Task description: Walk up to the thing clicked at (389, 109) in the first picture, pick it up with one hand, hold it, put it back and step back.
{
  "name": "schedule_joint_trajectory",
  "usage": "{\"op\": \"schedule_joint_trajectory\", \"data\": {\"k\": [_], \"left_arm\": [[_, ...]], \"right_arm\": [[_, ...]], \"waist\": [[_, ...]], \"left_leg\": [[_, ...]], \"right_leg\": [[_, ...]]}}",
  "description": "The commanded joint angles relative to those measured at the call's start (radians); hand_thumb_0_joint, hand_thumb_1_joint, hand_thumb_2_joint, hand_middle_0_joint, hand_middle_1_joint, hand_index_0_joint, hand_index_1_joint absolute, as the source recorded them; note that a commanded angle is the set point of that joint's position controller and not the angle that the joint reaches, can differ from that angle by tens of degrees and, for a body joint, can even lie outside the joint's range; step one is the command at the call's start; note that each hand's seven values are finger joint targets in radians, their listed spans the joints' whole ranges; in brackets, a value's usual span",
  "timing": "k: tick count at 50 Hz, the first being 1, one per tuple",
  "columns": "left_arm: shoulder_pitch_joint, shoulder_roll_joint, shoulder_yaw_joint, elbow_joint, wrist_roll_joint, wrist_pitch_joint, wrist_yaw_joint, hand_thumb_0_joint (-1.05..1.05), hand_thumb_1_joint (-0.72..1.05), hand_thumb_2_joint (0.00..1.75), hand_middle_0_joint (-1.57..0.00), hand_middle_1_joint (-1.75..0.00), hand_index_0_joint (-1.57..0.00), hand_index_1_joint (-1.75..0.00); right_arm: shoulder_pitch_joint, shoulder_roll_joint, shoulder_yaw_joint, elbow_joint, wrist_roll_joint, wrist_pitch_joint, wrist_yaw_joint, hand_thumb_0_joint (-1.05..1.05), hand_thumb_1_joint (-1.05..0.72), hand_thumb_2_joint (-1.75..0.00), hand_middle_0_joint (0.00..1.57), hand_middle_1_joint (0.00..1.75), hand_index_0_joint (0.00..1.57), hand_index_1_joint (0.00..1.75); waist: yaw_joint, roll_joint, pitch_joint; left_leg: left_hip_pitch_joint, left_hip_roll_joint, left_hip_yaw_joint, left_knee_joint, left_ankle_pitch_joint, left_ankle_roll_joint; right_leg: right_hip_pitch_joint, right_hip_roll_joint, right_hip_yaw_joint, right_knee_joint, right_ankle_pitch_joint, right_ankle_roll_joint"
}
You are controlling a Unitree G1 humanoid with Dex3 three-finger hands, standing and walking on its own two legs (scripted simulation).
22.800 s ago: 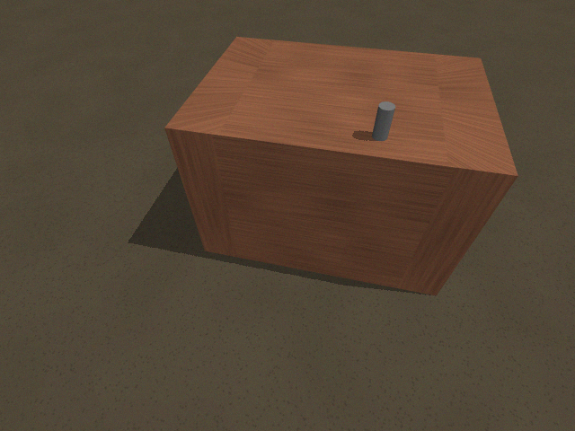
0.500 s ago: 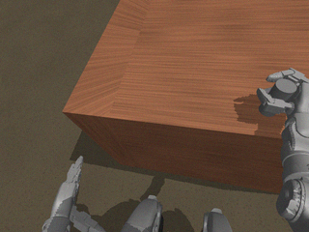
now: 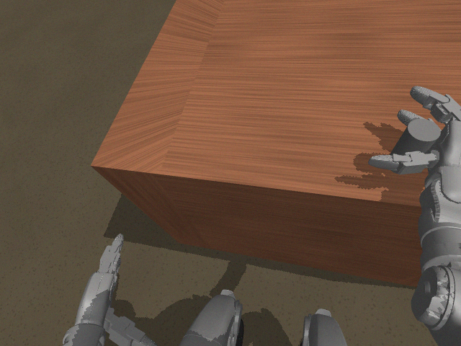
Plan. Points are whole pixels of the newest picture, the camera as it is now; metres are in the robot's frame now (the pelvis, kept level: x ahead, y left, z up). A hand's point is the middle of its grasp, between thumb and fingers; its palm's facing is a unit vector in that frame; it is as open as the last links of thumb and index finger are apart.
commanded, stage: withdraw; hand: right
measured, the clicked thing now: (410, 148) +0.47 -0.21 +0.02
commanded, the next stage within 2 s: rise in 0.28 s
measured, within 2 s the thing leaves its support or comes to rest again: neither
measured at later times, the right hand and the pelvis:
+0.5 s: hand out of the picture +0.48 -0.30 +0.18, palm faces +0.24 +0.96 -0.16, open 17.1 cm; pelvis +0.02 +0.00 +0.05, yaw -1 degrees
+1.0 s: hand out of the picture +0.35 -0.33 +0.14, palm faces +0.37 +0.85 -0.37, open 17.5 cm; pelvis +0.05 -0.01 +0.08, yaw -1 degrees
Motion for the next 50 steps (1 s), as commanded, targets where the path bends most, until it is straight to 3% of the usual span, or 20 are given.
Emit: {"op": "schedule_joint_trajectory", "data": {"k": [1,6,9,12,15,17,18,20,21,23,24,27,30,32,35,38,41,43,47,50], "left_arm": [[0.033,0.215,0.152,-0.236,-0.005,-0.042,0.024,0.00,-0.50,0.02,-0.05,-0.05,-0.06,-0.04],[0.039,0.225,0.172,-0.176,-0.025,-0.017,0.025,0.00,-0.52,0.03,-0.05,-0.05,-0.05,-0.04],[0.026,0.125,0.075,-0.047,-0.034,-0.013,0.021,0.00,-0.53,0.05,-0.05,-0.04,-0.05,-0.04],[-0.088,0.106,0.016,-0.069,-0.042,-0.028,0.030,0.00,-0.54,0.04,-0.05,-0.04,-0.05,-0.04],[-0.032,0.132,0.039,0.059,-0.051,-0.022,0.037,0.00,-0.53,0.03,-0.05,-0.04,-0.05,-0.04],[-0.057,0.180,0.070,0.005,-0.062,-0.036,0.047,0.00,-0.52,0.02,-0.05,-0.05,-0.06,-0.04],[-0.049,0.212,0.104,0.015,-0.066,-0.039,0.053,0.00,-0.53,0.02,-0.05,-0.05,-0.06,-0.04],[-0.022,0.209,0.092,0.050,-0.077,-0.048,0.054,0.00,-0.57,0.07,-0.07,-0.06,-0.06,-0.07],[-0.114,0.211,0.081,-0.082,-0.085,-0.033,0.054,0.00,-0.55,0.06,-0.06,-0.05,-0.06,-0.06],[-0.038,0.166,0.064,-0.015,-0.089,-0.015,0.043,0.00,-0.54,0.05,-0.06,-0.05,-0.05,-0.06],[0.003,0.156,0.061,0.040,-0.092,-0.007,0.036,0.00,-0.55,0.06,-0.06,-0.04,-0.05,-0.05],[-0.006,0.162,0.051,0.046,-0.097,0.011,0.019,0.00,-0.54,0.05,-0.05,-0.05,-0.05,-0.05],[-0.006,0.195,0.089,0.076,-0.104,0.028,0.014,0.00,-0.54,0.07,-0.05,-0.05,-0.05,-0.05],[-0.049,0.191,0.079,0.077,-0.106,0.029,0.011,0.00,-0.54,0.07,-0.05,-0.04,-0.05,-0.04],[-0.120,0.149,0.025,0.094,-0.109,0.022,0.010,0.00,-0.55,0.07,-0.05,-0.04,-0.04,-0.04],[-0.135,0.145,0.020,0.105,-0.105,0.010,0.020,0.00,-0.57,0.09,-0.05,-0.04,-0.04,-0.05],[-0.083,0.156,0.045,0.139,-0.106,0.011,0.025,0.00,-0.56,0.08,-0.05,-0.04,-0.04,-0.05],[0.002,0.205,0.099,0.147,-0.107,0.017,0.033,0.00,-0.56,0.08,-0.05,-0.04,-0.04,-0.05],[0.013,0.135,0.073,0.218,-0.126,0.047,0.019,0.00,-0.54,0.06,-0.05,-0.05,-0.05,-0.05],[-0.024,0.186,0.139,0.189,-0.136,0.063,0.024,0.00,-0.54,0.06,-0.05,-0.05,-0.05,-0.05]], "right_arm": [[-0.414,-0.309,-0.046,-0.305,0.004,-0.070,0.003,0.00,0.35,-0.30,0.32,0.33,0.32,0.33],[-0.462,-0.394,-0.097,-0.439,0.036,-0.036,0.007,0.00,0.40,-0.21,0.24,0.23,0.24,0.23],[-0.364,-0.287,-0.024,-0.271,0.038,0.011,0.032,0.00,0.49,-0.11,0.14,0.13,0.14,0.13],[-0.486,-0.412,-0.049,-0.348,0.029,0.032,0.064,0.00,0.52,-0.05,0.08,0.06,0.08,0.06],[-0.417,-0.423,-0.066,-0.196,0.050,0.096,0.111,0.00,0.53,-0.05,0.07,0.06,0.07,0.06],[-0.469,-0.451,-0.070,-0.231,0.065,0.131,0.143,0.00,0.51,-0.05,0.07,0.06,0.07,0.06],[-0.446,-0.413,-0.046,-0.169,0.071,0.154,0.165,0.00,0.49,-0.05,0.07,0.06,0.07,0.06],[-0.408,-0.352,-0.001,-0.119,0.085,0.192,0.203,0.00,0.43,-0.06,0.07,0.05,0.07,0.05],[-0.398,-0.618,-0.051,-0.173,-0.040,0.221,0.143,0.00,0.46,-0.05,0.07,0.05,0.07,0.05],[-0.425,-0.421,0.056,-0.110,-0.023,0.254,0.083,0.00,0.50,-0.04,0.06,0.06,0.07,0.06],[-0.366,-0.402,0.058,-0.055,-0.026,0.274,0.076,0.00,0.53,-0.04,0.06,0.06,0.07,0.06],[-0.392,-0.613,-0.020,-0.137,-0.070,0.299,0.022,0.00,0.54,-0.04,0.06,0.06,0.07,0.06],[-0.408,-0.664,-0.039,-0.161,-0.084,0.312,-0.018,0.00,0.58,-0.05,0.05,0.06,0.06,0.06],[-0.432,-0.693,-0.064,-0.238,-0.089,0.309,-0.047,0.00,0.61,-0.04,0.05,0.06,0.05,0.06],[-0.354,-0.616,-0.033,-0.241,-0.086,0.316,-0.080,0.00,0.61,-0.04,0.06,0.06,0.05,0.06],[-0.205,-0.491,0.018,-0.275,-0.071,0.319,-0.096,0.00,0.59,-0.05,0.06,0.06,0.05,0.06],[-0.079,-0.432,0.053,-0.356,-0.055,0.330,-0.104,0.00,0.57,-0.05,0.06,0.06,0.05,0.06],[0.108,-0.416,0.042,-0.472,-0.035,0.344,-0.106,0.00,0.55,-0.05,0.06,0.05,0.05,0.05],[0.384,-0.275,0.105,-0.788,0.008,0.379,-0.098,0.00,0.53,-0.05,0.06,0.05,0.05,0.05],[0.544,-0.275,0.068,-1.033,0.027,0.400,-0.108,0.00,0.55,-0.05,0.06,0.05,0.05,0.05]], "waist": [[-0.003,-0.210,-0.596],[-0.047,-0.257,-0.586],[-0.062,-0.215,-0.383],[-0.087,-0.232,-0.434],[-0.074,-0.184,-0.334],[-0.054,-0.184,-0.429],[-0.027,-0.142,-0.411],[-0.015,-0.080,-0.339],[-0.135,-0.093,-0.385],[-0.069,-0.053,-0.296],[-0.086,-0.033,-0.222],[-0.139,-0.057,-0.287],[-0.145,-0.074,-0.297],[-0.175,-0.141,-0.378],[-0.189,-0.180,-0.363],[-0.185,-0.181,-0.371],[-0.188,-0.200,-0.347],[-0.190,-0.178,-0.302],[-0.225,-0.163,-0.140],[-0.223,-0.126,-0.081]], "left_leg": [[0.291,-0.034,0.018,-0.119,0.341,0.041],[0.361,-0.032,0.014,-0.168,0.374,0.038],[0.336,-0.030,0.010,-0.208,0.323,0.040],[0.390,-0.022,-0.003,-0.237,0.337,0.038],[0.411,-0.018,-0.002,-0.274,0.324,0.035],[0.459,-0.016,-0.002,-0.294,0.358,0.031],[0.450,-0.019,0.009,-0.307,0.364,0.028],[0.429,-0.023,0.022,-0.327,0.345,0.024],[0.499,-0.013,0.012,-0.358,0.322,0.028],[0.474,-0.024,0.018,-0.386,0.300,0.022],[0.464,-0.019,0.022,-0.395,0.294,0.022],[0.544,-0.007,0.008,-0.412,0.333,0.022],[0.573,-0.007,0.011,-0.429,0.347,0.026],[0.629,0.000,0.006,-0.433,0.406,0.027],[0.648,-0.004,0.010,-0.445,0.414,0.034],[0.639,-0.013,0.027,-0.460,0.429,0.038],[0.637,-0.020,0.040,-0.466,0.454,0.044],[0.644,-0.021,0.050,-0.478,0.471,0.045],[0.663,-0.022,0.060,-0.502,0.431,0.049],[0.695,-0.018,0.060,-0.527,0.404,0.043]], "right_leg": [[0.454,0.035,0.004,-0.158,0.427,-0.014],[0.520,0.042,-0.005,-0.198,0.495,-0.011],[0.440,0.047,-0.016,-0.246,0.409,-0.015],[0.483,0.041,-0.021,-0.271,0.398,-0.015],[0.450,0.046,-0.020,-0.313,0.356,-0.020],[0.535,0.042,-0.018,-0.328,0.394,-0.023],[0.546,0.041,-0.014,-0.335,0.401,-0.027],[0.534,0.040,-0.007,-0.354,0.388,-0.030],[0.570,0.051,-0.031,-0.394,0.396,-0.017],[0.574,0.046,-0.033,-0.417,0.355,-0.022],[0.539,0.053,-0.034,-0.428,0.341,-0.027],[0.548,0.063,-0.050,-0.451,0.382,-0.029],[0.597,0.062,-0.056,-0.473,0.401,-0.024],[0.652,0.067,-0.062,-0.475,0.466,-0.019],[0.667,0.063,-0.063,-0.492,0.497,-0.009],[0.742,0.047,-0.059,-0.504,0.557,0.000],[0.801,0.035,-0.052,-0.511,0.665,0.011],[0.821,0.031,-0.056,-0.520,0.703,0.010],[0.753,0.032,-0.064,-0.575,0.631,0.005],[0.726,0.036,-0.067,-0.609,0.540,-0.002]]}}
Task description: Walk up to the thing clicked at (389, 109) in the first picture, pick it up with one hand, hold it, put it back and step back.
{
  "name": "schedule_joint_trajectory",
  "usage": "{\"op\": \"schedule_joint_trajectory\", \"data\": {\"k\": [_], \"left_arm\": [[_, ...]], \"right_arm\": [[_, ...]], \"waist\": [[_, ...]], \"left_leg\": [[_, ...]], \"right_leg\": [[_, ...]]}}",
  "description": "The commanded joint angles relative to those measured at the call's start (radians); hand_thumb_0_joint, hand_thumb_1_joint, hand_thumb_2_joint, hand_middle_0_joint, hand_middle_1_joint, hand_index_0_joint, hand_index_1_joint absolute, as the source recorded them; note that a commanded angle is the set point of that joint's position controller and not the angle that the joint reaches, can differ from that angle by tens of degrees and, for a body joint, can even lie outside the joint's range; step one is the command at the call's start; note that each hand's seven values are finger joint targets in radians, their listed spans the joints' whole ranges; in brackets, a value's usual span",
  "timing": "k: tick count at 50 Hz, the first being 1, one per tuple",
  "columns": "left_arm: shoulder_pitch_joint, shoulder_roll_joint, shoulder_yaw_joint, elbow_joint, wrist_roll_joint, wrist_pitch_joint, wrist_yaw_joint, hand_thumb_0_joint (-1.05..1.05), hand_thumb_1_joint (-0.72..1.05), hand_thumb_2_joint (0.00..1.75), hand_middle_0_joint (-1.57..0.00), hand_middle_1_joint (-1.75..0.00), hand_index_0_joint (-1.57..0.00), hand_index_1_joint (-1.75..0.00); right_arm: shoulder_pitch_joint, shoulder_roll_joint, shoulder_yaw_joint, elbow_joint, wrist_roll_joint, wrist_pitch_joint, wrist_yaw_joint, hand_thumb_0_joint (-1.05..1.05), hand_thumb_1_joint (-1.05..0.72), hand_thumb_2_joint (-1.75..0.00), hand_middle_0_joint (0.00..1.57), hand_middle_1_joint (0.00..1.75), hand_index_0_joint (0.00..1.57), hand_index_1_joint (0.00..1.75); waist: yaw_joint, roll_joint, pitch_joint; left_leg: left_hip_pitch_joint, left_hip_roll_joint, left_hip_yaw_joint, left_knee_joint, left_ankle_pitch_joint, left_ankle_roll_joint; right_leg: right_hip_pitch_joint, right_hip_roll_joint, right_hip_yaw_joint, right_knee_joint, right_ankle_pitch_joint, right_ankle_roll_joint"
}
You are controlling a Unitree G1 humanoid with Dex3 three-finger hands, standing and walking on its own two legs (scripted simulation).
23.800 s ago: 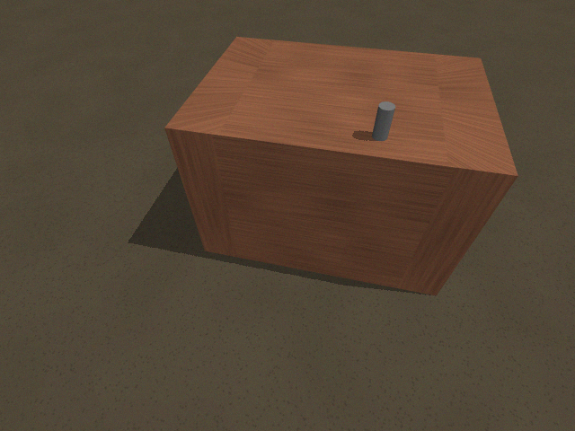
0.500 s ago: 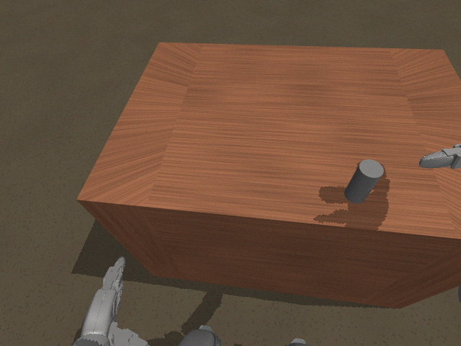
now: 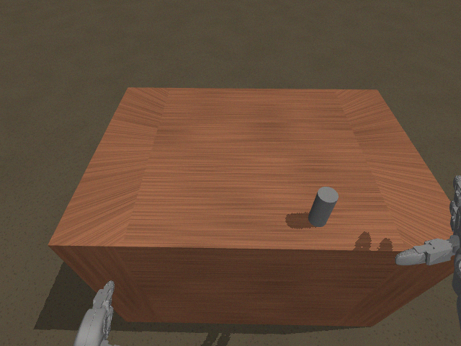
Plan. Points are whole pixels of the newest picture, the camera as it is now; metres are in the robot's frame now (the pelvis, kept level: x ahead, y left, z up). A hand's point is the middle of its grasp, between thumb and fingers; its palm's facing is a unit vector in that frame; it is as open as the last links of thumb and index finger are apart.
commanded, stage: sink last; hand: right
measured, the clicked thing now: (322, 207) +0.43 -0.19 -0.05
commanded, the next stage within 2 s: home in 0.70 s
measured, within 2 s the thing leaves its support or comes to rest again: neither
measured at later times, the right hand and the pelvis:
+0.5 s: hand out of the picture +0.14 -0.23 +0.03, palm faces +0.36 +0.87 -0.35, open 17.6 cm; pelvis -0.02 +0.03 +0.00, yaw -3 degrees
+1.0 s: hand out of the picture +0.12 -0.27 +0.01, palm faces +0.37 +0.85 -0.38, open 17.5 cm; pelvis -0.04 +0.02 +0.01, yaw -2 degrees
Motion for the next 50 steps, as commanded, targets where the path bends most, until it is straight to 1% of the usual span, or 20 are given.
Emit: {"op": "schedule_joint_trajectory", "data": {"k": [1,3,7,11,13,16,17,21,24,27,31,33,35,36,38,40,43,46,49,50], "left_arm": [[0.001,0.180,0.142,-0.097,-0.009,-0.006,0.015,0.00,-0.53,0.06,-0.05,-0.05,-0.05,-0.05],[-0.031,0.204,0.185,-0.110,-0.006,-0.011,0.033,0.00,-0.53,0.06,-0.05,-0.04,-0.05,-0.05],[-0.084,0.172,0.165,-0.135,0.007,-0.025,0.066,0.00,-0.53,0.06,-0.05,-0.04,-0.04,-0.04],[-0.110,0.060,0.056,-0.154,0.020,-0.049,0.075,0.00,-0.53,0.06,-0.05,-0.04,-0.04,-0.04],[-0.076,0.067,0.067,-0.109,0.027,-0.056,0.084,0.00,-0.53,0.06,-0.05,-0.04,-0.04,-0.05],[-0.022,0.116,0.111,-0.108,0.033,-0.063,0.093,0.00,-0.52,0.06,-0.05,-0.05,-0.05,-0.05],[-0.040,0.103,0.098,-0.099,0.035,-0.065,0.094,0.00,-0.52,0.05,-0.05,-0.05,-0.05,-0.05],[-0.022,0.176,0.193,-0.070,0.039,-0.086,0.123,0.00,-0.51,0.05,-0.05,-0.05,-0.05,-0.05],[-0.012,0.139,0.165,-0.062,0.042,-0.104,0.123,0.00,-0.51,0.04,-0.05,-0.05,-0.05,-0.05],[-0.036,0.055,0.087,-0.039,0.042,-0.115,0.106,0.00,-0.52,0.04,-0.05,-0.04,-0.05,-0.04],[-0.125,0.057,0.058,-0.041,0.050,-0.138,0.095,0.00,-0.52,0.05,-0.05,-0.05,-0.05,-0.04],[-0.174,0.108,0.090,-0.083,0.053,-0.156,0.102,0.00,-0.53,0.06,-0.05,-0.05,-0.05,-0.05],[-0.195,0.153,0.121,-0.122,0.052,-0.170,0.110,0.00,-0.53,0.06,-0.05,-0.05,-0.05,-0.05],[-0.158,0.169,0.138,-0.074,0.055,-0.169,0.117,0.00,-0.53,0.07,-0.05,-0.05,-0.05,-0.05],[-0.096,0.146,0.124,-0.079,0.055,-0.172,0.116,0.00,-0.53,0.08,-0.05,-0.05,-0.04,-0.06],[-0.077,0.158,0.149,-0.046,0.052,-0.174,0.116,0.00,-0.52,0.08,-0.05,-0.05,-0.05,-0.05],[-0.056,0.064,0.066,-0.029,0.047,-0.171,0.098,0.00,-0.28,0.32,-0.13,-0.18,-0.13,-0.18],[-0.163,-0.040,-0.052,-0.007,0.042,-0.178,0.081,0.00,-0.04,0.55,-0.14,-0.20,-0.14,-0.20],[-0.234,-0.053,-0.082,0.036,0.051,-0.200,0.076,0.00,0.20,0.59,-0.15,-0.21,-0.14,-0.21],[-0.188,-0.014,-0.051,0.073,0.055,-0.203,0.080,0.00,0.28,0.60,-0.15,-0.21,-0.15,-0.21]], "right_arm": [[0.017,-0.205,-0.066,-0.556,0.034,-0.037,-0.021,0.00,0.56,-0.05,0.06,0.06,0.05,0.06],[0.101,-0.196,-0.088,-0.657,0.034,-0.039,-0.035,0.00,0.58,-0.05,0.05,0.06,0.05,0.06],[0.339,-0.133,-0.106,-0.762,0.041,-0.047,-0.070,0.00,0.61,-0.04,0.05,0.06,0.05,0.06],[0.500,0.030,0.033,-0.867,0.037,-0.068,-0.072,0.00,0.61,-0.05,0.05,0.06,0.05,0.06],[0.570,0.077,0.081,-0.834,0.028,-0.068,-0.069,0.00,0.60,-0.05,0.05,0.06,0.05,0.06],[0.598,0.033,0.027,-0.860,0.023,-0.068,-0.073,0.00,0.60,-0.05,0.05,0.06,0.05,0.06],[0.566,0.025,0.024,-0.869,0.020,-0.070,-0.073,0.00,0.61,-0.05,0.05,0.06,0.05,0.06],[0.502,-0.012,-0.033,-0.820,0.023,-0.068,-0.079,0.00,0.59,-0.05,0.05,0.06,0.05,0.06],[0.518,-0.012,-0.057,-0.736,0.022,-0.073,-0.079,0.00,0.59,-0.05,0.05,0.06,0.05,0.06],[0.534,-0.009,-0.063,-0.681,0.017,-0.099,-0.076,0.00,0.61,-0.05,0.04,0.06,0.05,0.06],[0.522,0.014,-0.030,-0.659,0.011,-0.136,-0.065,0.00,0.60,-0.05,0.05,0.06,0.05,0.06],[0.453,-0.026,-0.059,-0.709,0.008,-0.154,-0.073,0.00,0.59,-0.05,0.05,0.06,0.05,0.06],[0.445,-0.026,-0.052,-0.738,0.010,-0.173,-0.079,0.00,0.57,-0.05,0.05,0.06,0.05,0.06],[0.487,-0.086,-0.103,-0.715,0.006,-0.176,-0.088,0.00,0.57,-0.06,0.05,0.06,0.05,0.06],[0.526,-0.071,-0.108,-0.688,0.008,-0.184,-0.092,0.00,0.58,-0.06,0.05,0.06,0.05,0.06],[0.544,-0.063,-0.119,-0.638,0.012,-0.190,-0.093,0.00,0.57,-0.06,0.05,0.06,0.05,0.06],[0.562,0.000,-0.077,-0.526,0.006,-0.195,-0.080,0.00,0.54,-0.07,0.06,0.06,0.06,0.06],[0.517,0.069,0.023,-0.495,0.003,-0.204,-0.060,0.00,0.55,-0.06,0.05,0.05,0.05,0.05],[0.408,0.109,0.105,-0.519,-0.006,-0.212,-0.053,0.00,0.53,-0.07,0.06,0.06,0.06,0.06],[0.424,0.111,0.107,-0.496,-0.009,-0.209,-0.053,0.00,0.54,-0.07,0.06,0.06,0.05,0.06]], "waist": [[-0.008,-0.071,-0.078],[-0.004,-0.055,-0.092],[-0.042,-0.034,-0.091],[-0.039,-0.031,-0.053],[-0.016,-0.011,-0.008],[-0.012,-0.007,-0.008],[-0.008,-0.002,-0.015],[0.023,0.041,0.054],[-0.001,0.082,0.114],[-0.041,0.063,0.159],[-0.048,0.068,0.144],[-0.039,0.048,0.059],[-0.033,0.055,0.022],[-0.051,0.045,0.036],[-0.049,0.063,0.047],[-0.050,0.037,0.075],[-0.042,0.038,0.124],[-0.047,0.020,0.171],[-0.024,-0.052,0.160],[-0.005,-0.058,0.146]], "left_leg": [[0.107,-0.036,0.073,-0.065,0.278,0.049],[0.125,-0.030,0.069,-0.069,0.285,0.041],[0.175,-0.026,0.065,-0.063,0.281,0.037],[0.178,-0.016,0.055,-0.065,0.268,0.032],[0.144,-0.014,0.051,-0.074,0.249,0.027],[0.131,-0.009,0.055,-0.077,0.238,0.021],[0.126,-0.006,0.050,-0.079,0.240,0.018],[0.074,0.008,0.038,-0.120,0.118,0.012],[0.063,0.018,0.028,-0.153,0.033,0.012],[0.059,0.027,0.020,-0.175,-0.038,0.017],[0.073,0.045,-0.010,-0.193,-0.055,0.013],[0.105,0.032,0.005,-0.179,-0.023,0.017],[0.124,0.026,0.015,-0.176,-0.012,0.019],[0.134,0.032,0.009,-0.190,-0.040,0.019],[0.148,0.019,0.029,-0.191,-0.020,0.020],[0.156,0.010,0.043,-0.192,-0.005,0.021],[0.157,0.000,0.054,-0.191,0.044,0.022],[0.136,0.001,0.049,-0.198,0.038,0.025],[0.121,-0.005,0.044,-0.197,0.006,0.034],[0.114,-0.012,0.049,-0.192,0.003,0.037]], "right_leg": [[0.130,0.014,-0.033,-0.138,0.390,0.003],[0.156,0.017,-0.030,-0.141,0.374,-0.003],[0.145,0.022,-0.022,-0.139,0.371,-0.002],[0.126,0.031,-0.037,-0.130,0.341,-0.008],[0.121,0.033,-0.044,-0.133,0.307,-0.013],[0.122,0.041,-0.043,-0.132,0.284,-0.016],[0.130,0.044,-0.044,-0.129,0.282,-0.020],[0.138,0.052,-0.038,-0.150,0.162,-0.028],[0.119,0.056,-0.034,-0.156,0.120,-0.027],[0.086,0.064,-0.043,-0.163,0.088,-0.019],[0.089,0.070,-0.054,-0.163,0.090,-0.013],[0.126,0.062,-0.044,-0.175,0.102,-0.015],[0.158,0.061,-0.037,-0.191,0.108,-0.015],[0.152,0.065,-0.040,-0.193,0.093,-0.014],[0.155,0.058,-0.033,-0.207,0.103,-0.017],[0.141,0.061,-0.035,-0.224,0.097,-0.019],[0.130,0.055,-0.039,-0.237,0.127,-0.020],[0.105,0.056,-0.048,-0.247,0.130,-0.017],[0.107,0.050,-0.046,-0.267,0.081,-0.012],[0.123,0.045,-0.040,-0.276,0.066,-0.011]]}}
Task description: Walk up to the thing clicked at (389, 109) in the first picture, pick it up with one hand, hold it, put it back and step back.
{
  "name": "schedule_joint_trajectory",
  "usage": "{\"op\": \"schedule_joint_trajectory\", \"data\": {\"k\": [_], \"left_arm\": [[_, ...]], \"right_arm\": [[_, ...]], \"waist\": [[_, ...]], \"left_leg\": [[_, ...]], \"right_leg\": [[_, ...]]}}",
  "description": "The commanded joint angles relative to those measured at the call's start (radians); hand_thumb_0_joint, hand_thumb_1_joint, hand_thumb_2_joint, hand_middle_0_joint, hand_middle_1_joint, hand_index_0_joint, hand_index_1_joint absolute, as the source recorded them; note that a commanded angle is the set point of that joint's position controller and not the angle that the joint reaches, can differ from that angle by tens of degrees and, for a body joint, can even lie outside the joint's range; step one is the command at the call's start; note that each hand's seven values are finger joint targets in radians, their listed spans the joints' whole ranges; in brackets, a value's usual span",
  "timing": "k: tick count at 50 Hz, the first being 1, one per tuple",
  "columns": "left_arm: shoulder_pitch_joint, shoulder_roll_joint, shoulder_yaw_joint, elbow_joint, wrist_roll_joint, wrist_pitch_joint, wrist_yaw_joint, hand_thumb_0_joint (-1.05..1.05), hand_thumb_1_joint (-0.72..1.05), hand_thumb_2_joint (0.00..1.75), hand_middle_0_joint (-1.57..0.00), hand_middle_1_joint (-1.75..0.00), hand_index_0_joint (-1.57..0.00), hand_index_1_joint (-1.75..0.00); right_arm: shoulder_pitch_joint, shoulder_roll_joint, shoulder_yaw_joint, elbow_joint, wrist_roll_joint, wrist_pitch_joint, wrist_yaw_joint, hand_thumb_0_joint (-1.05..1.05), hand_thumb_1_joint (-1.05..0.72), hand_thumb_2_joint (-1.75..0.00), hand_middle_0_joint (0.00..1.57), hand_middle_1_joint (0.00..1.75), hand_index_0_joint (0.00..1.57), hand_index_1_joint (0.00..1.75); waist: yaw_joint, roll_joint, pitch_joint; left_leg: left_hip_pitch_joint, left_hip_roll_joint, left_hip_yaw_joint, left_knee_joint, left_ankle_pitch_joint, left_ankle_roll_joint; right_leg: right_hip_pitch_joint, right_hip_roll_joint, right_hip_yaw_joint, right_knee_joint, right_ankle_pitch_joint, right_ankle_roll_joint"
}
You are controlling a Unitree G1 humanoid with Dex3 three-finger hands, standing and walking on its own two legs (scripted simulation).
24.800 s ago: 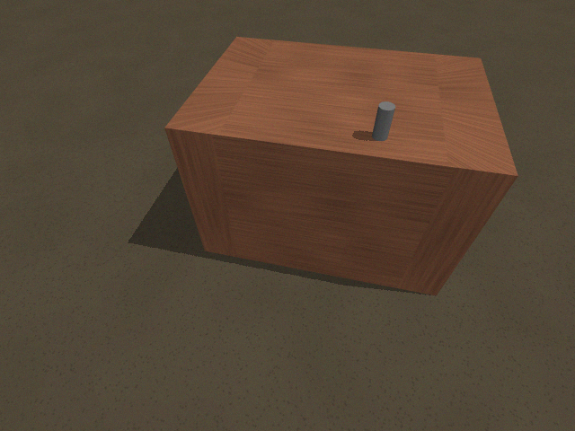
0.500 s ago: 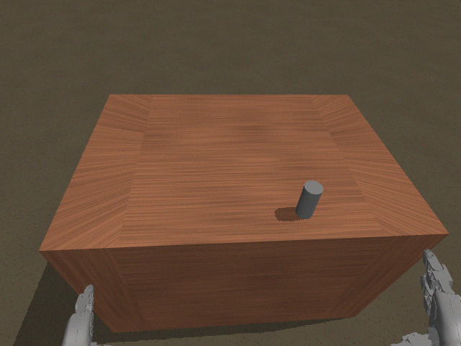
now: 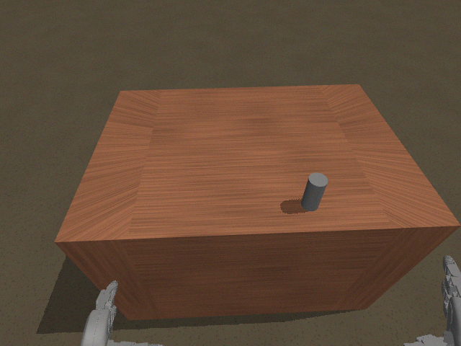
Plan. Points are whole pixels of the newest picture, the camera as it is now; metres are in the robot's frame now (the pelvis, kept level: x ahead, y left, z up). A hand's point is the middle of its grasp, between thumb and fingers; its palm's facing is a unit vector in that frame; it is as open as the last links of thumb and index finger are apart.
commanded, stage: home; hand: right
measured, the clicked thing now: (313, 192) +0.47 -0.20 -0.06
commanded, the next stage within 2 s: none
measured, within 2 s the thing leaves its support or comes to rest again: neither
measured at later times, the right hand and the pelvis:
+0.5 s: hand (334, 310) +0.20 -0.18 -0.08, palm faces +0.08 +0.97 -0.21, open 17.4 cm; pelvis +0.02 -0.01 +0.01, yaw +1 degrees
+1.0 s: hand out of the picture +0.13 -0.25 -0.13, palm faces -0.05 +0.92 -0.38, open 17.4 cm; pelvis +0.02 -0.01 +0.01, yaw +1 degrees
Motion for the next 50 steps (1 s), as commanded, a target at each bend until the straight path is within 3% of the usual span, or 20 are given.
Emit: {"op": "schedule_joint_trajectory", "data": {"k": [1,2,4,8,10,11,12,13,14,17,21,22,23,26,28,35,36,39,42,50], "left_arm": [[-0.115,0.078,0.009,-0.086,0.017,-0.069,-0.008,0.00,0.36,0.61,-0.15,-0.21,-0.15,-0.21],[-0.093,0.143,0.056,-0.089,0.022,-0.072,-0.001,0.00,0.43,0.63,-0.15,-0.22,-0.15,-0.22],[-0.081,0.186,0.086,-0.110,0.022,-0.080,-0.003,0.00,0.49,0.66,-0.16,-0.23,-0.16,-0.23],[-0.107,0.152,0.087,-0.076,0.019,-0.078,-0.002,0.00,0.74,0.81,-0.18,-0.27,-0.18,-0.27],[-0.158,0.132,0.064,-0.099,0.017,-0.080,-0.004,0.00,0.83,0.86,-0.19,-0.28,-0.19,-0.28],[-0.143,0.052,0.003,-0.062,0.015,-0.073,-0.010,0.00,0.85,0.87,-0.20,-0.29,-0.19,-0.29],[-0.194,0.077,0.018,-0.115,0.013,-0.078,-0.006,0.00,0.86,0.88,-0.20,-0.29,-0.20,-0.29],[-0.170,0.000,-0.045,-0.068,0.013,-0.072,-0.012,0.00,0.89,0.90,-0.20,-0.29,-0.20,-0.30],[-0.188,0.003,-0.043,-0.071,0.012,-0.071,-0.013,0.00,0.88,0.89,-0.20,-0.29,-0.20,-0.29],[-0.177,0.015,-0.045,-0.049,0.015,-0.060,-0.015,0.00,0.89,0.90,-0.20,-0.30,-0.20,-0.30],[-0.166,0.077,0.008,-0.017,0.016,-0.041,-0.027,0.00,0.90,0.90,-0.20,-0.30,-0.20,-0.30],[-0.133,0.133,0.013,0.032,0.025,-0.032,-0.027,0.00,0.90,0.90,-0.20,-0.30,-0.20,-0.30],[-0.142,0.110,-0.001,0.020,0.022,-0.028,-0.030,0.00,0.90,0.90,-0.20,-0.30,-0.20,-0.30],[-0.155,0.097,-0.001,0.031,0.018,-0.014,-0.037,0.00,0.90,0.90,-0.20,-0.30,-0.20,-0.30],[-0.165,0.107,0.002,0.042,0.016,-0.003,-0.038,0.00,0.90,0.90,-0.20,-0.30,-0.20,-0.30],[-0.147,0.118,0.011,0.064,0.020,0.017,-0.027,0.00,0.90,0.90,-0.20,-0.30,-0.20,-0.30],[-0.104,0.278,0.048,0.170,0.087,0.034,-0.055,0.00,0.90,0.90,-0.20,-0.30,-0.20,-0.30],[-0.108,0.251,0.042,0.193,0.077,0.054,-0.076,0.00,0.90,0.90,-0.20,-0.30,-0.20,-0.30],[-0.140,0.258,0.029,0.249,0.065,0.059,-0.089,0.00,0.90,0.90,-0.20,-0.30,-0.20,-0.30],[-0.171,0.303,0.013,0.388,0.060,0.079,-0.098,0.00,0.90,0.90,-0.20,-0.30,-0.20,-0.30]], "right_arm": [[-0.095,-0.093,0.043,-0.140,-0.016,-0.062,0.005,0.00,0.52,-0.07,0.06,0.06,0.06,0.06],[-0.080,-0.117,0.026,-0.120,-0.016,-0.056,0.001,0.00,0.52,-0.07,0.06,0.06,0.06,0.06],[-0.033,-0.094,0.057,-0.107,-0.019,-0.043,0.002,0.00,0.52,-0.07,0.06,0.06,0.06,0.06],[-0.151,-0.022,0.138,0.000,-0.027,-0.012,0.000,0.00,0.56,-0.05,0.05,0.05,0.05,0.05],[-0.222,-0.003,0.163,0.047,-0.034,-0.003,-0.001,0.00,0.55,-0.06,0.05,0.05,0.05,0.05],[-0.231,0.009,0.174,0.093,-0.038,0.002,-0.001,0.00,0.55,-0.05,0.05,0.05,0.05,0.05],[-0.286,0.004,0.183,0.075,-0.036,-0.002,-0.004,0.00,0.57,-0.04,0.05,0.05,0.05,0.05],[-0.252,0.019,0.190,0.136,-0.038,0.002,-0.004,0.00,0.56,-0.05,0.05,0.05,0.05,0.05],[-0.272,0.012,0.199,0.134,-0.038,0.001,-0.007,0.00,0.59,-0.03,0.05,0.05,0.05,0.05],[-0.248,-0.011,0.198,0.146,-0.038,0.010,-0.013,0.00,0.53,-0.06,0.05,0.06,0.05,0.06],[-0.179,-0.031,0.189,0.179,-0.034,0.033,-0.017,0.00,0.54,-0.06,0.05,0.06,0.05,0.06],[-0.156,-0.075,0.091,0.122,-0.033,0.025,-0.042,0.00,0.57,-0.04,0.05,0.05,0.05,0.05],[-0.125,0.011,0.190,0.158,-0.037,0.029,-0.033,0.00,0.54,-0.06,0.05,0.05,0.05,0.05],[-0.185,0.077,0.248,0.185,-0.028,0.036,-0.028,0.00,0.52,-0.07,0.06,0.06,0.06,0.06],[-0.231,0.060,0.239,0.194,-0.030,0.032,-0.027,0.00,0.51,-0.08,0.06,0.06,0.06,0.06],[-0.321,0.009,0.209,0.165,-0.037,0.030,-0.039,0.00,0.55,-0.05,0.05,0.05,0.05,0.05],[-0.152,-0.214,0.174,0.371,-0.096,0.055,-0.010,0.00,0.55,-0.05,0.05,0.05,0.05,0.05],[-0.164,-0.185,0.181,0.425,-0.083,0.071,0.013,0.00,0.54,-0.06,0.05,0.05,0.05,0.05],[-0.227,-0.165,0.214,0.486,-0.072,0.072,0.033,0.00,0.55,-0.05,0.05,0.05,0.05,0.05],[-0.270,-0.228,0.231,0.662,-0.068,0.093,0.042,0.00,0.54,-0.06,0.05,0.05,0.05,0.05]], "waist": [[0.033,-0.092,-0.018],[0.047,-0.061,-0.044],[0.048,-0.039,-0.094],[0.065,0.013,-0.102],[0.065,0.043,-0.110],[0.057,0.022,-0.101],[0.059,0.018,-0.110],[0.039,0.008,-0.108],[0.036,-0.020,-0.109],[0.021,-0.094,-0.143],[0.016,-0.117,-0.119],[-0.002,-0.114,-0.112],[0.026,-0.076,-0.070],[0.051,0.021,-0.023],[0.043,0.046,-0.022],[0.049,0.045,-0.173],[0.035,-0.025,-0.211],[0.037,-0.001,-0.225],[0.046,-0.005,-0.122],[0.045,0.010,0.005]], "left_leg": [[-0.016,-0.026,0.033,-0.130,-0.042,0.018],[-0.004,-0.027,0.039,-0.131,-0.028,0.013],[0.018,-0.033,0.048,-0.113,0.035,0.011],[0.028,-0.033,0.052,-0.108,0.105,0.010],[0.031,-0.031,0.048,-0.108,0.107,0.008],[0.030,-0.029,0.045,-0.108,0.104,0.009],[0.035,-0.028,0.042,-0.109,0.095,0.010],[0.051,-0.026,0.041,-0.109,0.088,0.012],[0.060,-0.022,0.036,-0.113,0.089,0.013],[0.106,-0.017,0.028,-0.117,0.142,0.016],[0.130,-0.026,0.035,-0.129,0.190,0.019],[0.138,-0.035,0.028,-0.131,0.184,0.018],[0.125,-0.037,0.029,-0.140,0.181,0.015],[0.084,-0.040,0.034,-0.159,0.161,0.004],[0.060,-0.034,0.028,-0.158,0.144,0.004],[0.121,-0.028,0.016,-0.118,0.290,0.000],[0.148,0.079,-0.071,-0.027,0.475,0.031],[0.188,0.088,-0.069,-0.037,0.492,0.045],[0.112,0.078,-0.073,-0.091,0.324,0.042],[0.090,0.086,-0.103,-0.188,0.215,0.040]], "right_leg": [[-0.023,0.033,-0.054,-0.149,-0.029,-0.030],[0.000,0.030,-0.049,-0.148,-0.021,-0.031],[0.037,0.022,-0.043,-0.142,0.042,-0.026],[0.064,0.015,-0.030,-0.129,0.113,-0.029],[0.056,0.014,-0.028,-0.125,0.112,-0.032],[0.039,0.016,-0.029,-0.123,0.113,-0.032],[0.036,0.014,-0.029,-0.126,0.101,-0.030],[0.023,0.016,-0.030,-0.127,0.098,-0.030],[0.014,0.021,-0.037,-0.128,0.096,-0.028],[0.035,0.031,-0.053,-0.128,0.145,-0.020],[0.036,0.024,-0.055,-0.140,0.200,-0.011],[0.038,0.028,-0.061,-0.130,0.187,-0.012],[0.028,0.027,-0.065,-0.133,0.177,-0.017],[0.020,0.025,-0.063,-0.136,0.148,-0.033],[0.023,0.028,-0.066,-0.132,0.135,-0.036],[0.109,0.031,-0.062,-0.103,0.267,-0.040],[0.144,-0.065,0.018,-0.046,0.467,-0.052],[0.124,-0.063,0.022,-0.047,0.425,-0.051],[0.100,-0.062,0.024,-0.101,0.280,-0.045],[0.111,-0.066,0.041,-0.194,0.158,-0.052]]}}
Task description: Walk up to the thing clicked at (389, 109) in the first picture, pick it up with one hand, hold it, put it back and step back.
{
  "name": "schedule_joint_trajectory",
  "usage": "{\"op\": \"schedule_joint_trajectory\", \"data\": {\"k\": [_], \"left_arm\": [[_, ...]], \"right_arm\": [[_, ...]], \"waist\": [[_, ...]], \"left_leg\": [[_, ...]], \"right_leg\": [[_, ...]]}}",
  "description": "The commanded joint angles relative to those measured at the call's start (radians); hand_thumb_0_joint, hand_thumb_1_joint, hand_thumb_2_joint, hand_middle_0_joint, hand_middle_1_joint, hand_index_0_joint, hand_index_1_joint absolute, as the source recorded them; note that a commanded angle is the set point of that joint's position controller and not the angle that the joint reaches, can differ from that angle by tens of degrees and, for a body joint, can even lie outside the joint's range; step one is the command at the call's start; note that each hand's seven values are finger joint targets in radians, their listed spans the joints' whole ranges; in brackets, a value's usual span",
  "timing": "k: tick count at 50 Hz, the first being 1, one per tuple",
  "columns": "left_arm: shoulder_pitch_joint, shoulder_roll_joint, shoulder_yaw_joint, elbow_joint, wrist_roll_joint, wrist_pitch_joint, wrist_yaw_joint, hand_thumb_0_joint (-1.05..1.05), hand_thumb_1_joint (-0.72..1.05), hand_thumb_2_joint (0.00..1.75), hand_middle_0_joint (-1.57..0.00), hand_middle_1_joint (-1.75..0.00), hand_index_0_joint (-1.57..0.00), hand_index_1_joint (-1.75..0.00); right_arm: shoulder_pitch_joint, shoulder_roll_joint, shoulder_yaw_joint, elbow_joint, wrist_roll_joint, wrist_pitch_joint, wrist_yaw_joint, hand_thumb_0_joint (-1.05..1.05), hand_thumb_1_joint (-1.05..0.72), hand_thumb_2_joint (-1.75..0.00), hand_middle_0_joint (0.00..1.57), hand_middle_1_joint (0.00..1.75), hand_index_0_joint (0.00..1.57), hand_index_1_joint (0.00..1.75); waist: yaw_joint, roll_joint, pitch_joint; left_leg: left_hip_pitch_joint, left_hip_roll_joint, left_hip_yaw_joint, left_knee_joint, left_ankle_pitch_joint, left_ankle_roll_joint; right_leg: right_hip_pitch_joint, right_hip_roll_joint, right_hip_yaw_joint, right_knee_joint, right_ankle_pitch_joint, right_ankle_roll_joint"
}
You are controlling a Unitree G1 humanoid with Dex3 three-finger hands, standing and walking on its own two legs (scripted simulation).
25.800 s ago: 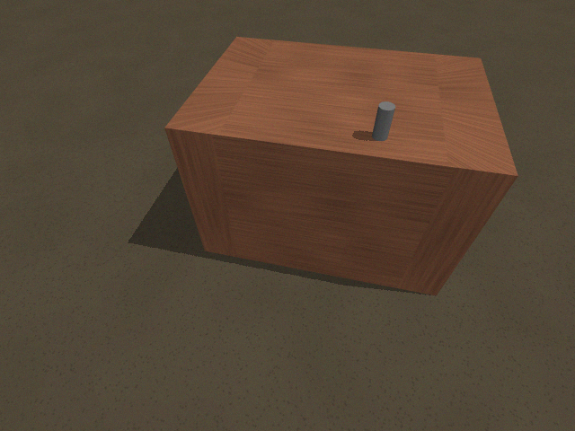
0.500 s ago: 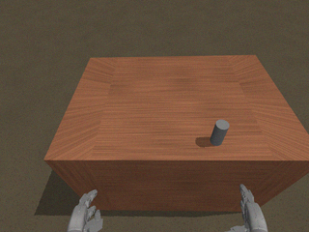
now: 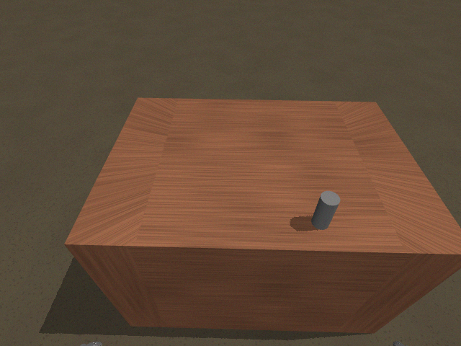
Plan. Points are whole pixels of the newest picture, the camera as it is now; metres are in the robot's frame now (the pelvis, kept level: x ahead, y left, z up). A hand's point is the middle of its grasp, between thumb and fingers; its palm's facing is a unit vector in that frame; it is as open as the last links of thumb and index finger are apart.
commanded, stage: home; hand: right
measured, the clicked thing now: (324, 210) +0.44 -0.21 -0.07
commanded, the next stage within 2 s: stand in 1.68 s
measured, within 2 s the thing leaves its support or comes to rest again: neither
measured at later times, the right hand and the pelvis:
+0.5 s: hand out of the picture +0.02 -0.26 -0.15, palm faces -0.07 +0.93 -0.36, open 17.3 cm; pelvis -0.03 +0.00 +0.01, yaw +1 degrees
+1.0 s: hand out of the picture +0.07 -0.26 -0.14, palm faces -0.06 +0.93 -0.37, open 17.3 cm; pelvis +0.00 +0.00 +0.01, yaw +1 degrees
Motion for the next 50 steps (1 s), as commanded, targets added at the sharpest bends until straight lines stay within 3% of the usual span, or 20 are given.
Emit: {"op": "schedule_joint_trajectory", "data": {"k": [1,5,10,11,17,19,27,30,34,40,45,50], "left_arm": [[-0.071,0.172,0.032,-0.029,-0.001,-0.022,0.001,0.00,0.90,0.90,-0.20,-0.30,-0.20,-0.30],[-0.080,0.191,0.023,0.024,-0.006,-0.019,-0.002,0.00,0.90,0.90,-0.20,-0.30,-0.20,-0.30],[-0.075,0.217,0.020,0.076,-0.005,-0.013,-0.006,0.00,0.90,0.90,-0.20,-0.30,-0.20,-0.30],[-0.069,0.214,0.018,0.085,-0.007,-0.014,-0.007,0.00,0.90,0.90,-0.20,-0.30,-0.20,-0.30],[-0.066,0.229,0.020,0.122,-0.007,-0.016,-0.007,0.00,0.90,0.90,-0.20,-0.30,-0.20,-0.30],[-0.061,0.230,0.021,0.130,-0.008,-0.013,-0.009,0.00,0.90,0.90,-0.20,-0.30,-0.20,-0.30],[-0.063,0.214,0.020,0.152,-0.015,-0.020,-0.004,0.00,0.90,0.90,-0.20,-0.30,-0.20,-0.30],[-0.063,0.212,0.018,0.161,-0.018,-0.018,-0.003,0.00,0.90,0.90,-0.20,-0.30,-0.20,-0.30],[-0.073,0.210,0.019,0.163,-0.020,-0.019,0.000,0.00,0.90,0.90,-0.20,-0.30,-0.20,-0.30],[-0.078,0.209,0.019,0.170,-0.017,-0.017,0.001,0.00,0.90,0.90,-0.20,-0.30,-0.20,-0.30],[-0.090,0.208,0.021,0.166,-0.019,-0.019,0.003,0.00,0.90,0.90,-0.20,-0.30,-0.20,-0.30],[-0.106,0.205,0.021,0.164,-0.018,-0.019,0.004,0.00,0.90,0.90,-0.20,-0.30,-0.20,-0.30]], "right_arm": [[-0.079,-0.185,-0.036,-0.022,0.005,-0.029,-0.007,0.00,0.54,-0.06,0.05,0.05,0.05,0.05],[-0.080,-0.215,-0.030,0.039,0.008,-0.024,-0.006,0.00,0.54,-0.06,0.05,0.05,0.05,0.05],[-0.093,-0.233,-0.026,0.086,0.009,-0.011,-0.002,0.00,0.52,-0.07,0.06,0.06,0.06,0.06],[-0.091,-0.243,-0.025,0.096,0.008,-0.012,-0.001,0.00,0.52,-0.07,0.06,0.06,0.06,0.06],[-0.084,-0.238,-0.023,0.125,0.009,-0.005,0.003,0.00,0.52,-0.07,0.06,0.06,0.06,0.06],[-0.087,-0.243,-0.023,0.133,0.009,-0.002,0.003,0.00,0.54,-0.06,0.05,0.05,0.05,0.05],[-0.077,-0.228,-0.017,0.149,0.013,-0.008,0.001,0.00,0.54,-0.06,0.05,0.05,0.05,0.05],[-0.079,-0.225,-0.014,0.155,0.015,-0.007,-0.002,0.00,0.52,-0.07,0.06,0.06,0.06,0.06],[-0.082,-0.228,-0.014,0.158,0.015,-0.008,-0.002,0.00,0.54,-0.06,0.05,0.05,0.05,0.05],[-0.099,-0.229,-0.013,0.164,0.016,-0.005,-0.004,0.00,0.54,-0.06,0.05,0.05,0.05,0.05],[-0.110,-0.229,-0.016,0.162,0.017,-0.008,-0.006,0.00,0.53,-0.06,0.05,0.06,0.05,0.06],[-0.120,-0.226,-0.017,0.164,0.016,-0.007,-0.006,0.00,0.52,-0.07,0.06,0.06,0.06,0.06]], "waist": [[0.000,0.012,0.004],[-0.005,0.019,0.025],[-0.004,0.025,0.065],[-0.002,0.036,0.061],[-0.006,0.013,0.064],[-0.001,0.026,0.089],[-0.005,0.009,0.025],[-0.007,0.019,0.038],[-0.005,0.011,0.015],[-0.004,0.015,0.033],[-0.003,0.018,-0.008],[-0.002,0.018,0.001]], "left_leg": [[0.020,0.085,-0.081,-0.129,0.216,0.044],[0.016,0.087,-0.093,-0.178,0.160,0.042],[-0.001,0.081,-0.107,-0.229,-0.027,0.039],[-0.006,0.090,-0.117,-0.243,-0.039,0.043],[-0.021,0.078,-0.116,-0.243,-0.073,0.043],[-0.034,0.078,-0.126,-0.255,-0.133,0.043],[0.019,0.086,-0.119,-0.225,0.058,0.044],[0.027,0.089,-0.117,-0.231,0.065,0.042],[0.049,0.093,-0.111,-0.223,0.152,0.039],[0.052,0.091,-0.110,-0.230,0.132,0.037],[0.083,0.100,-0.108,-0.216,0.266,0.036],[0.076,0.098,-0.103,-0.222,0.256,0.034]], "right_leg": [[0.008,-0.069,0.071,-0.138,0.153,-0.049],[0.032,-0.068,0.075,-0.173,0.111,-0.044],[-0.001,-0.062,0.079,-0.222,-0.010,-0.042],[0.021,-0.062,0.078,-0.214,0.018,-0.043],[0.013,-0.073,0.096,-0.246,-0.049,-0.044],[-0.018,-0.065,0.094,-0.249,-0.093,-0.043],[0.040,-0.085,0.093,-0.241,0.062,-0.042],[0.032,-0.083,0.088,-0.239,0.086,-0.042],[0.059,-0.090,0.086,-0.235,0.146,-0.040],[0.048,-0.087,0.075,-0.243,0.131,-0.033],[0.088,-0.095,0.070,-0.229,0.230,-0.031],[0.093,-0.096,0.065,-0.238,0.222,-0.028]]}}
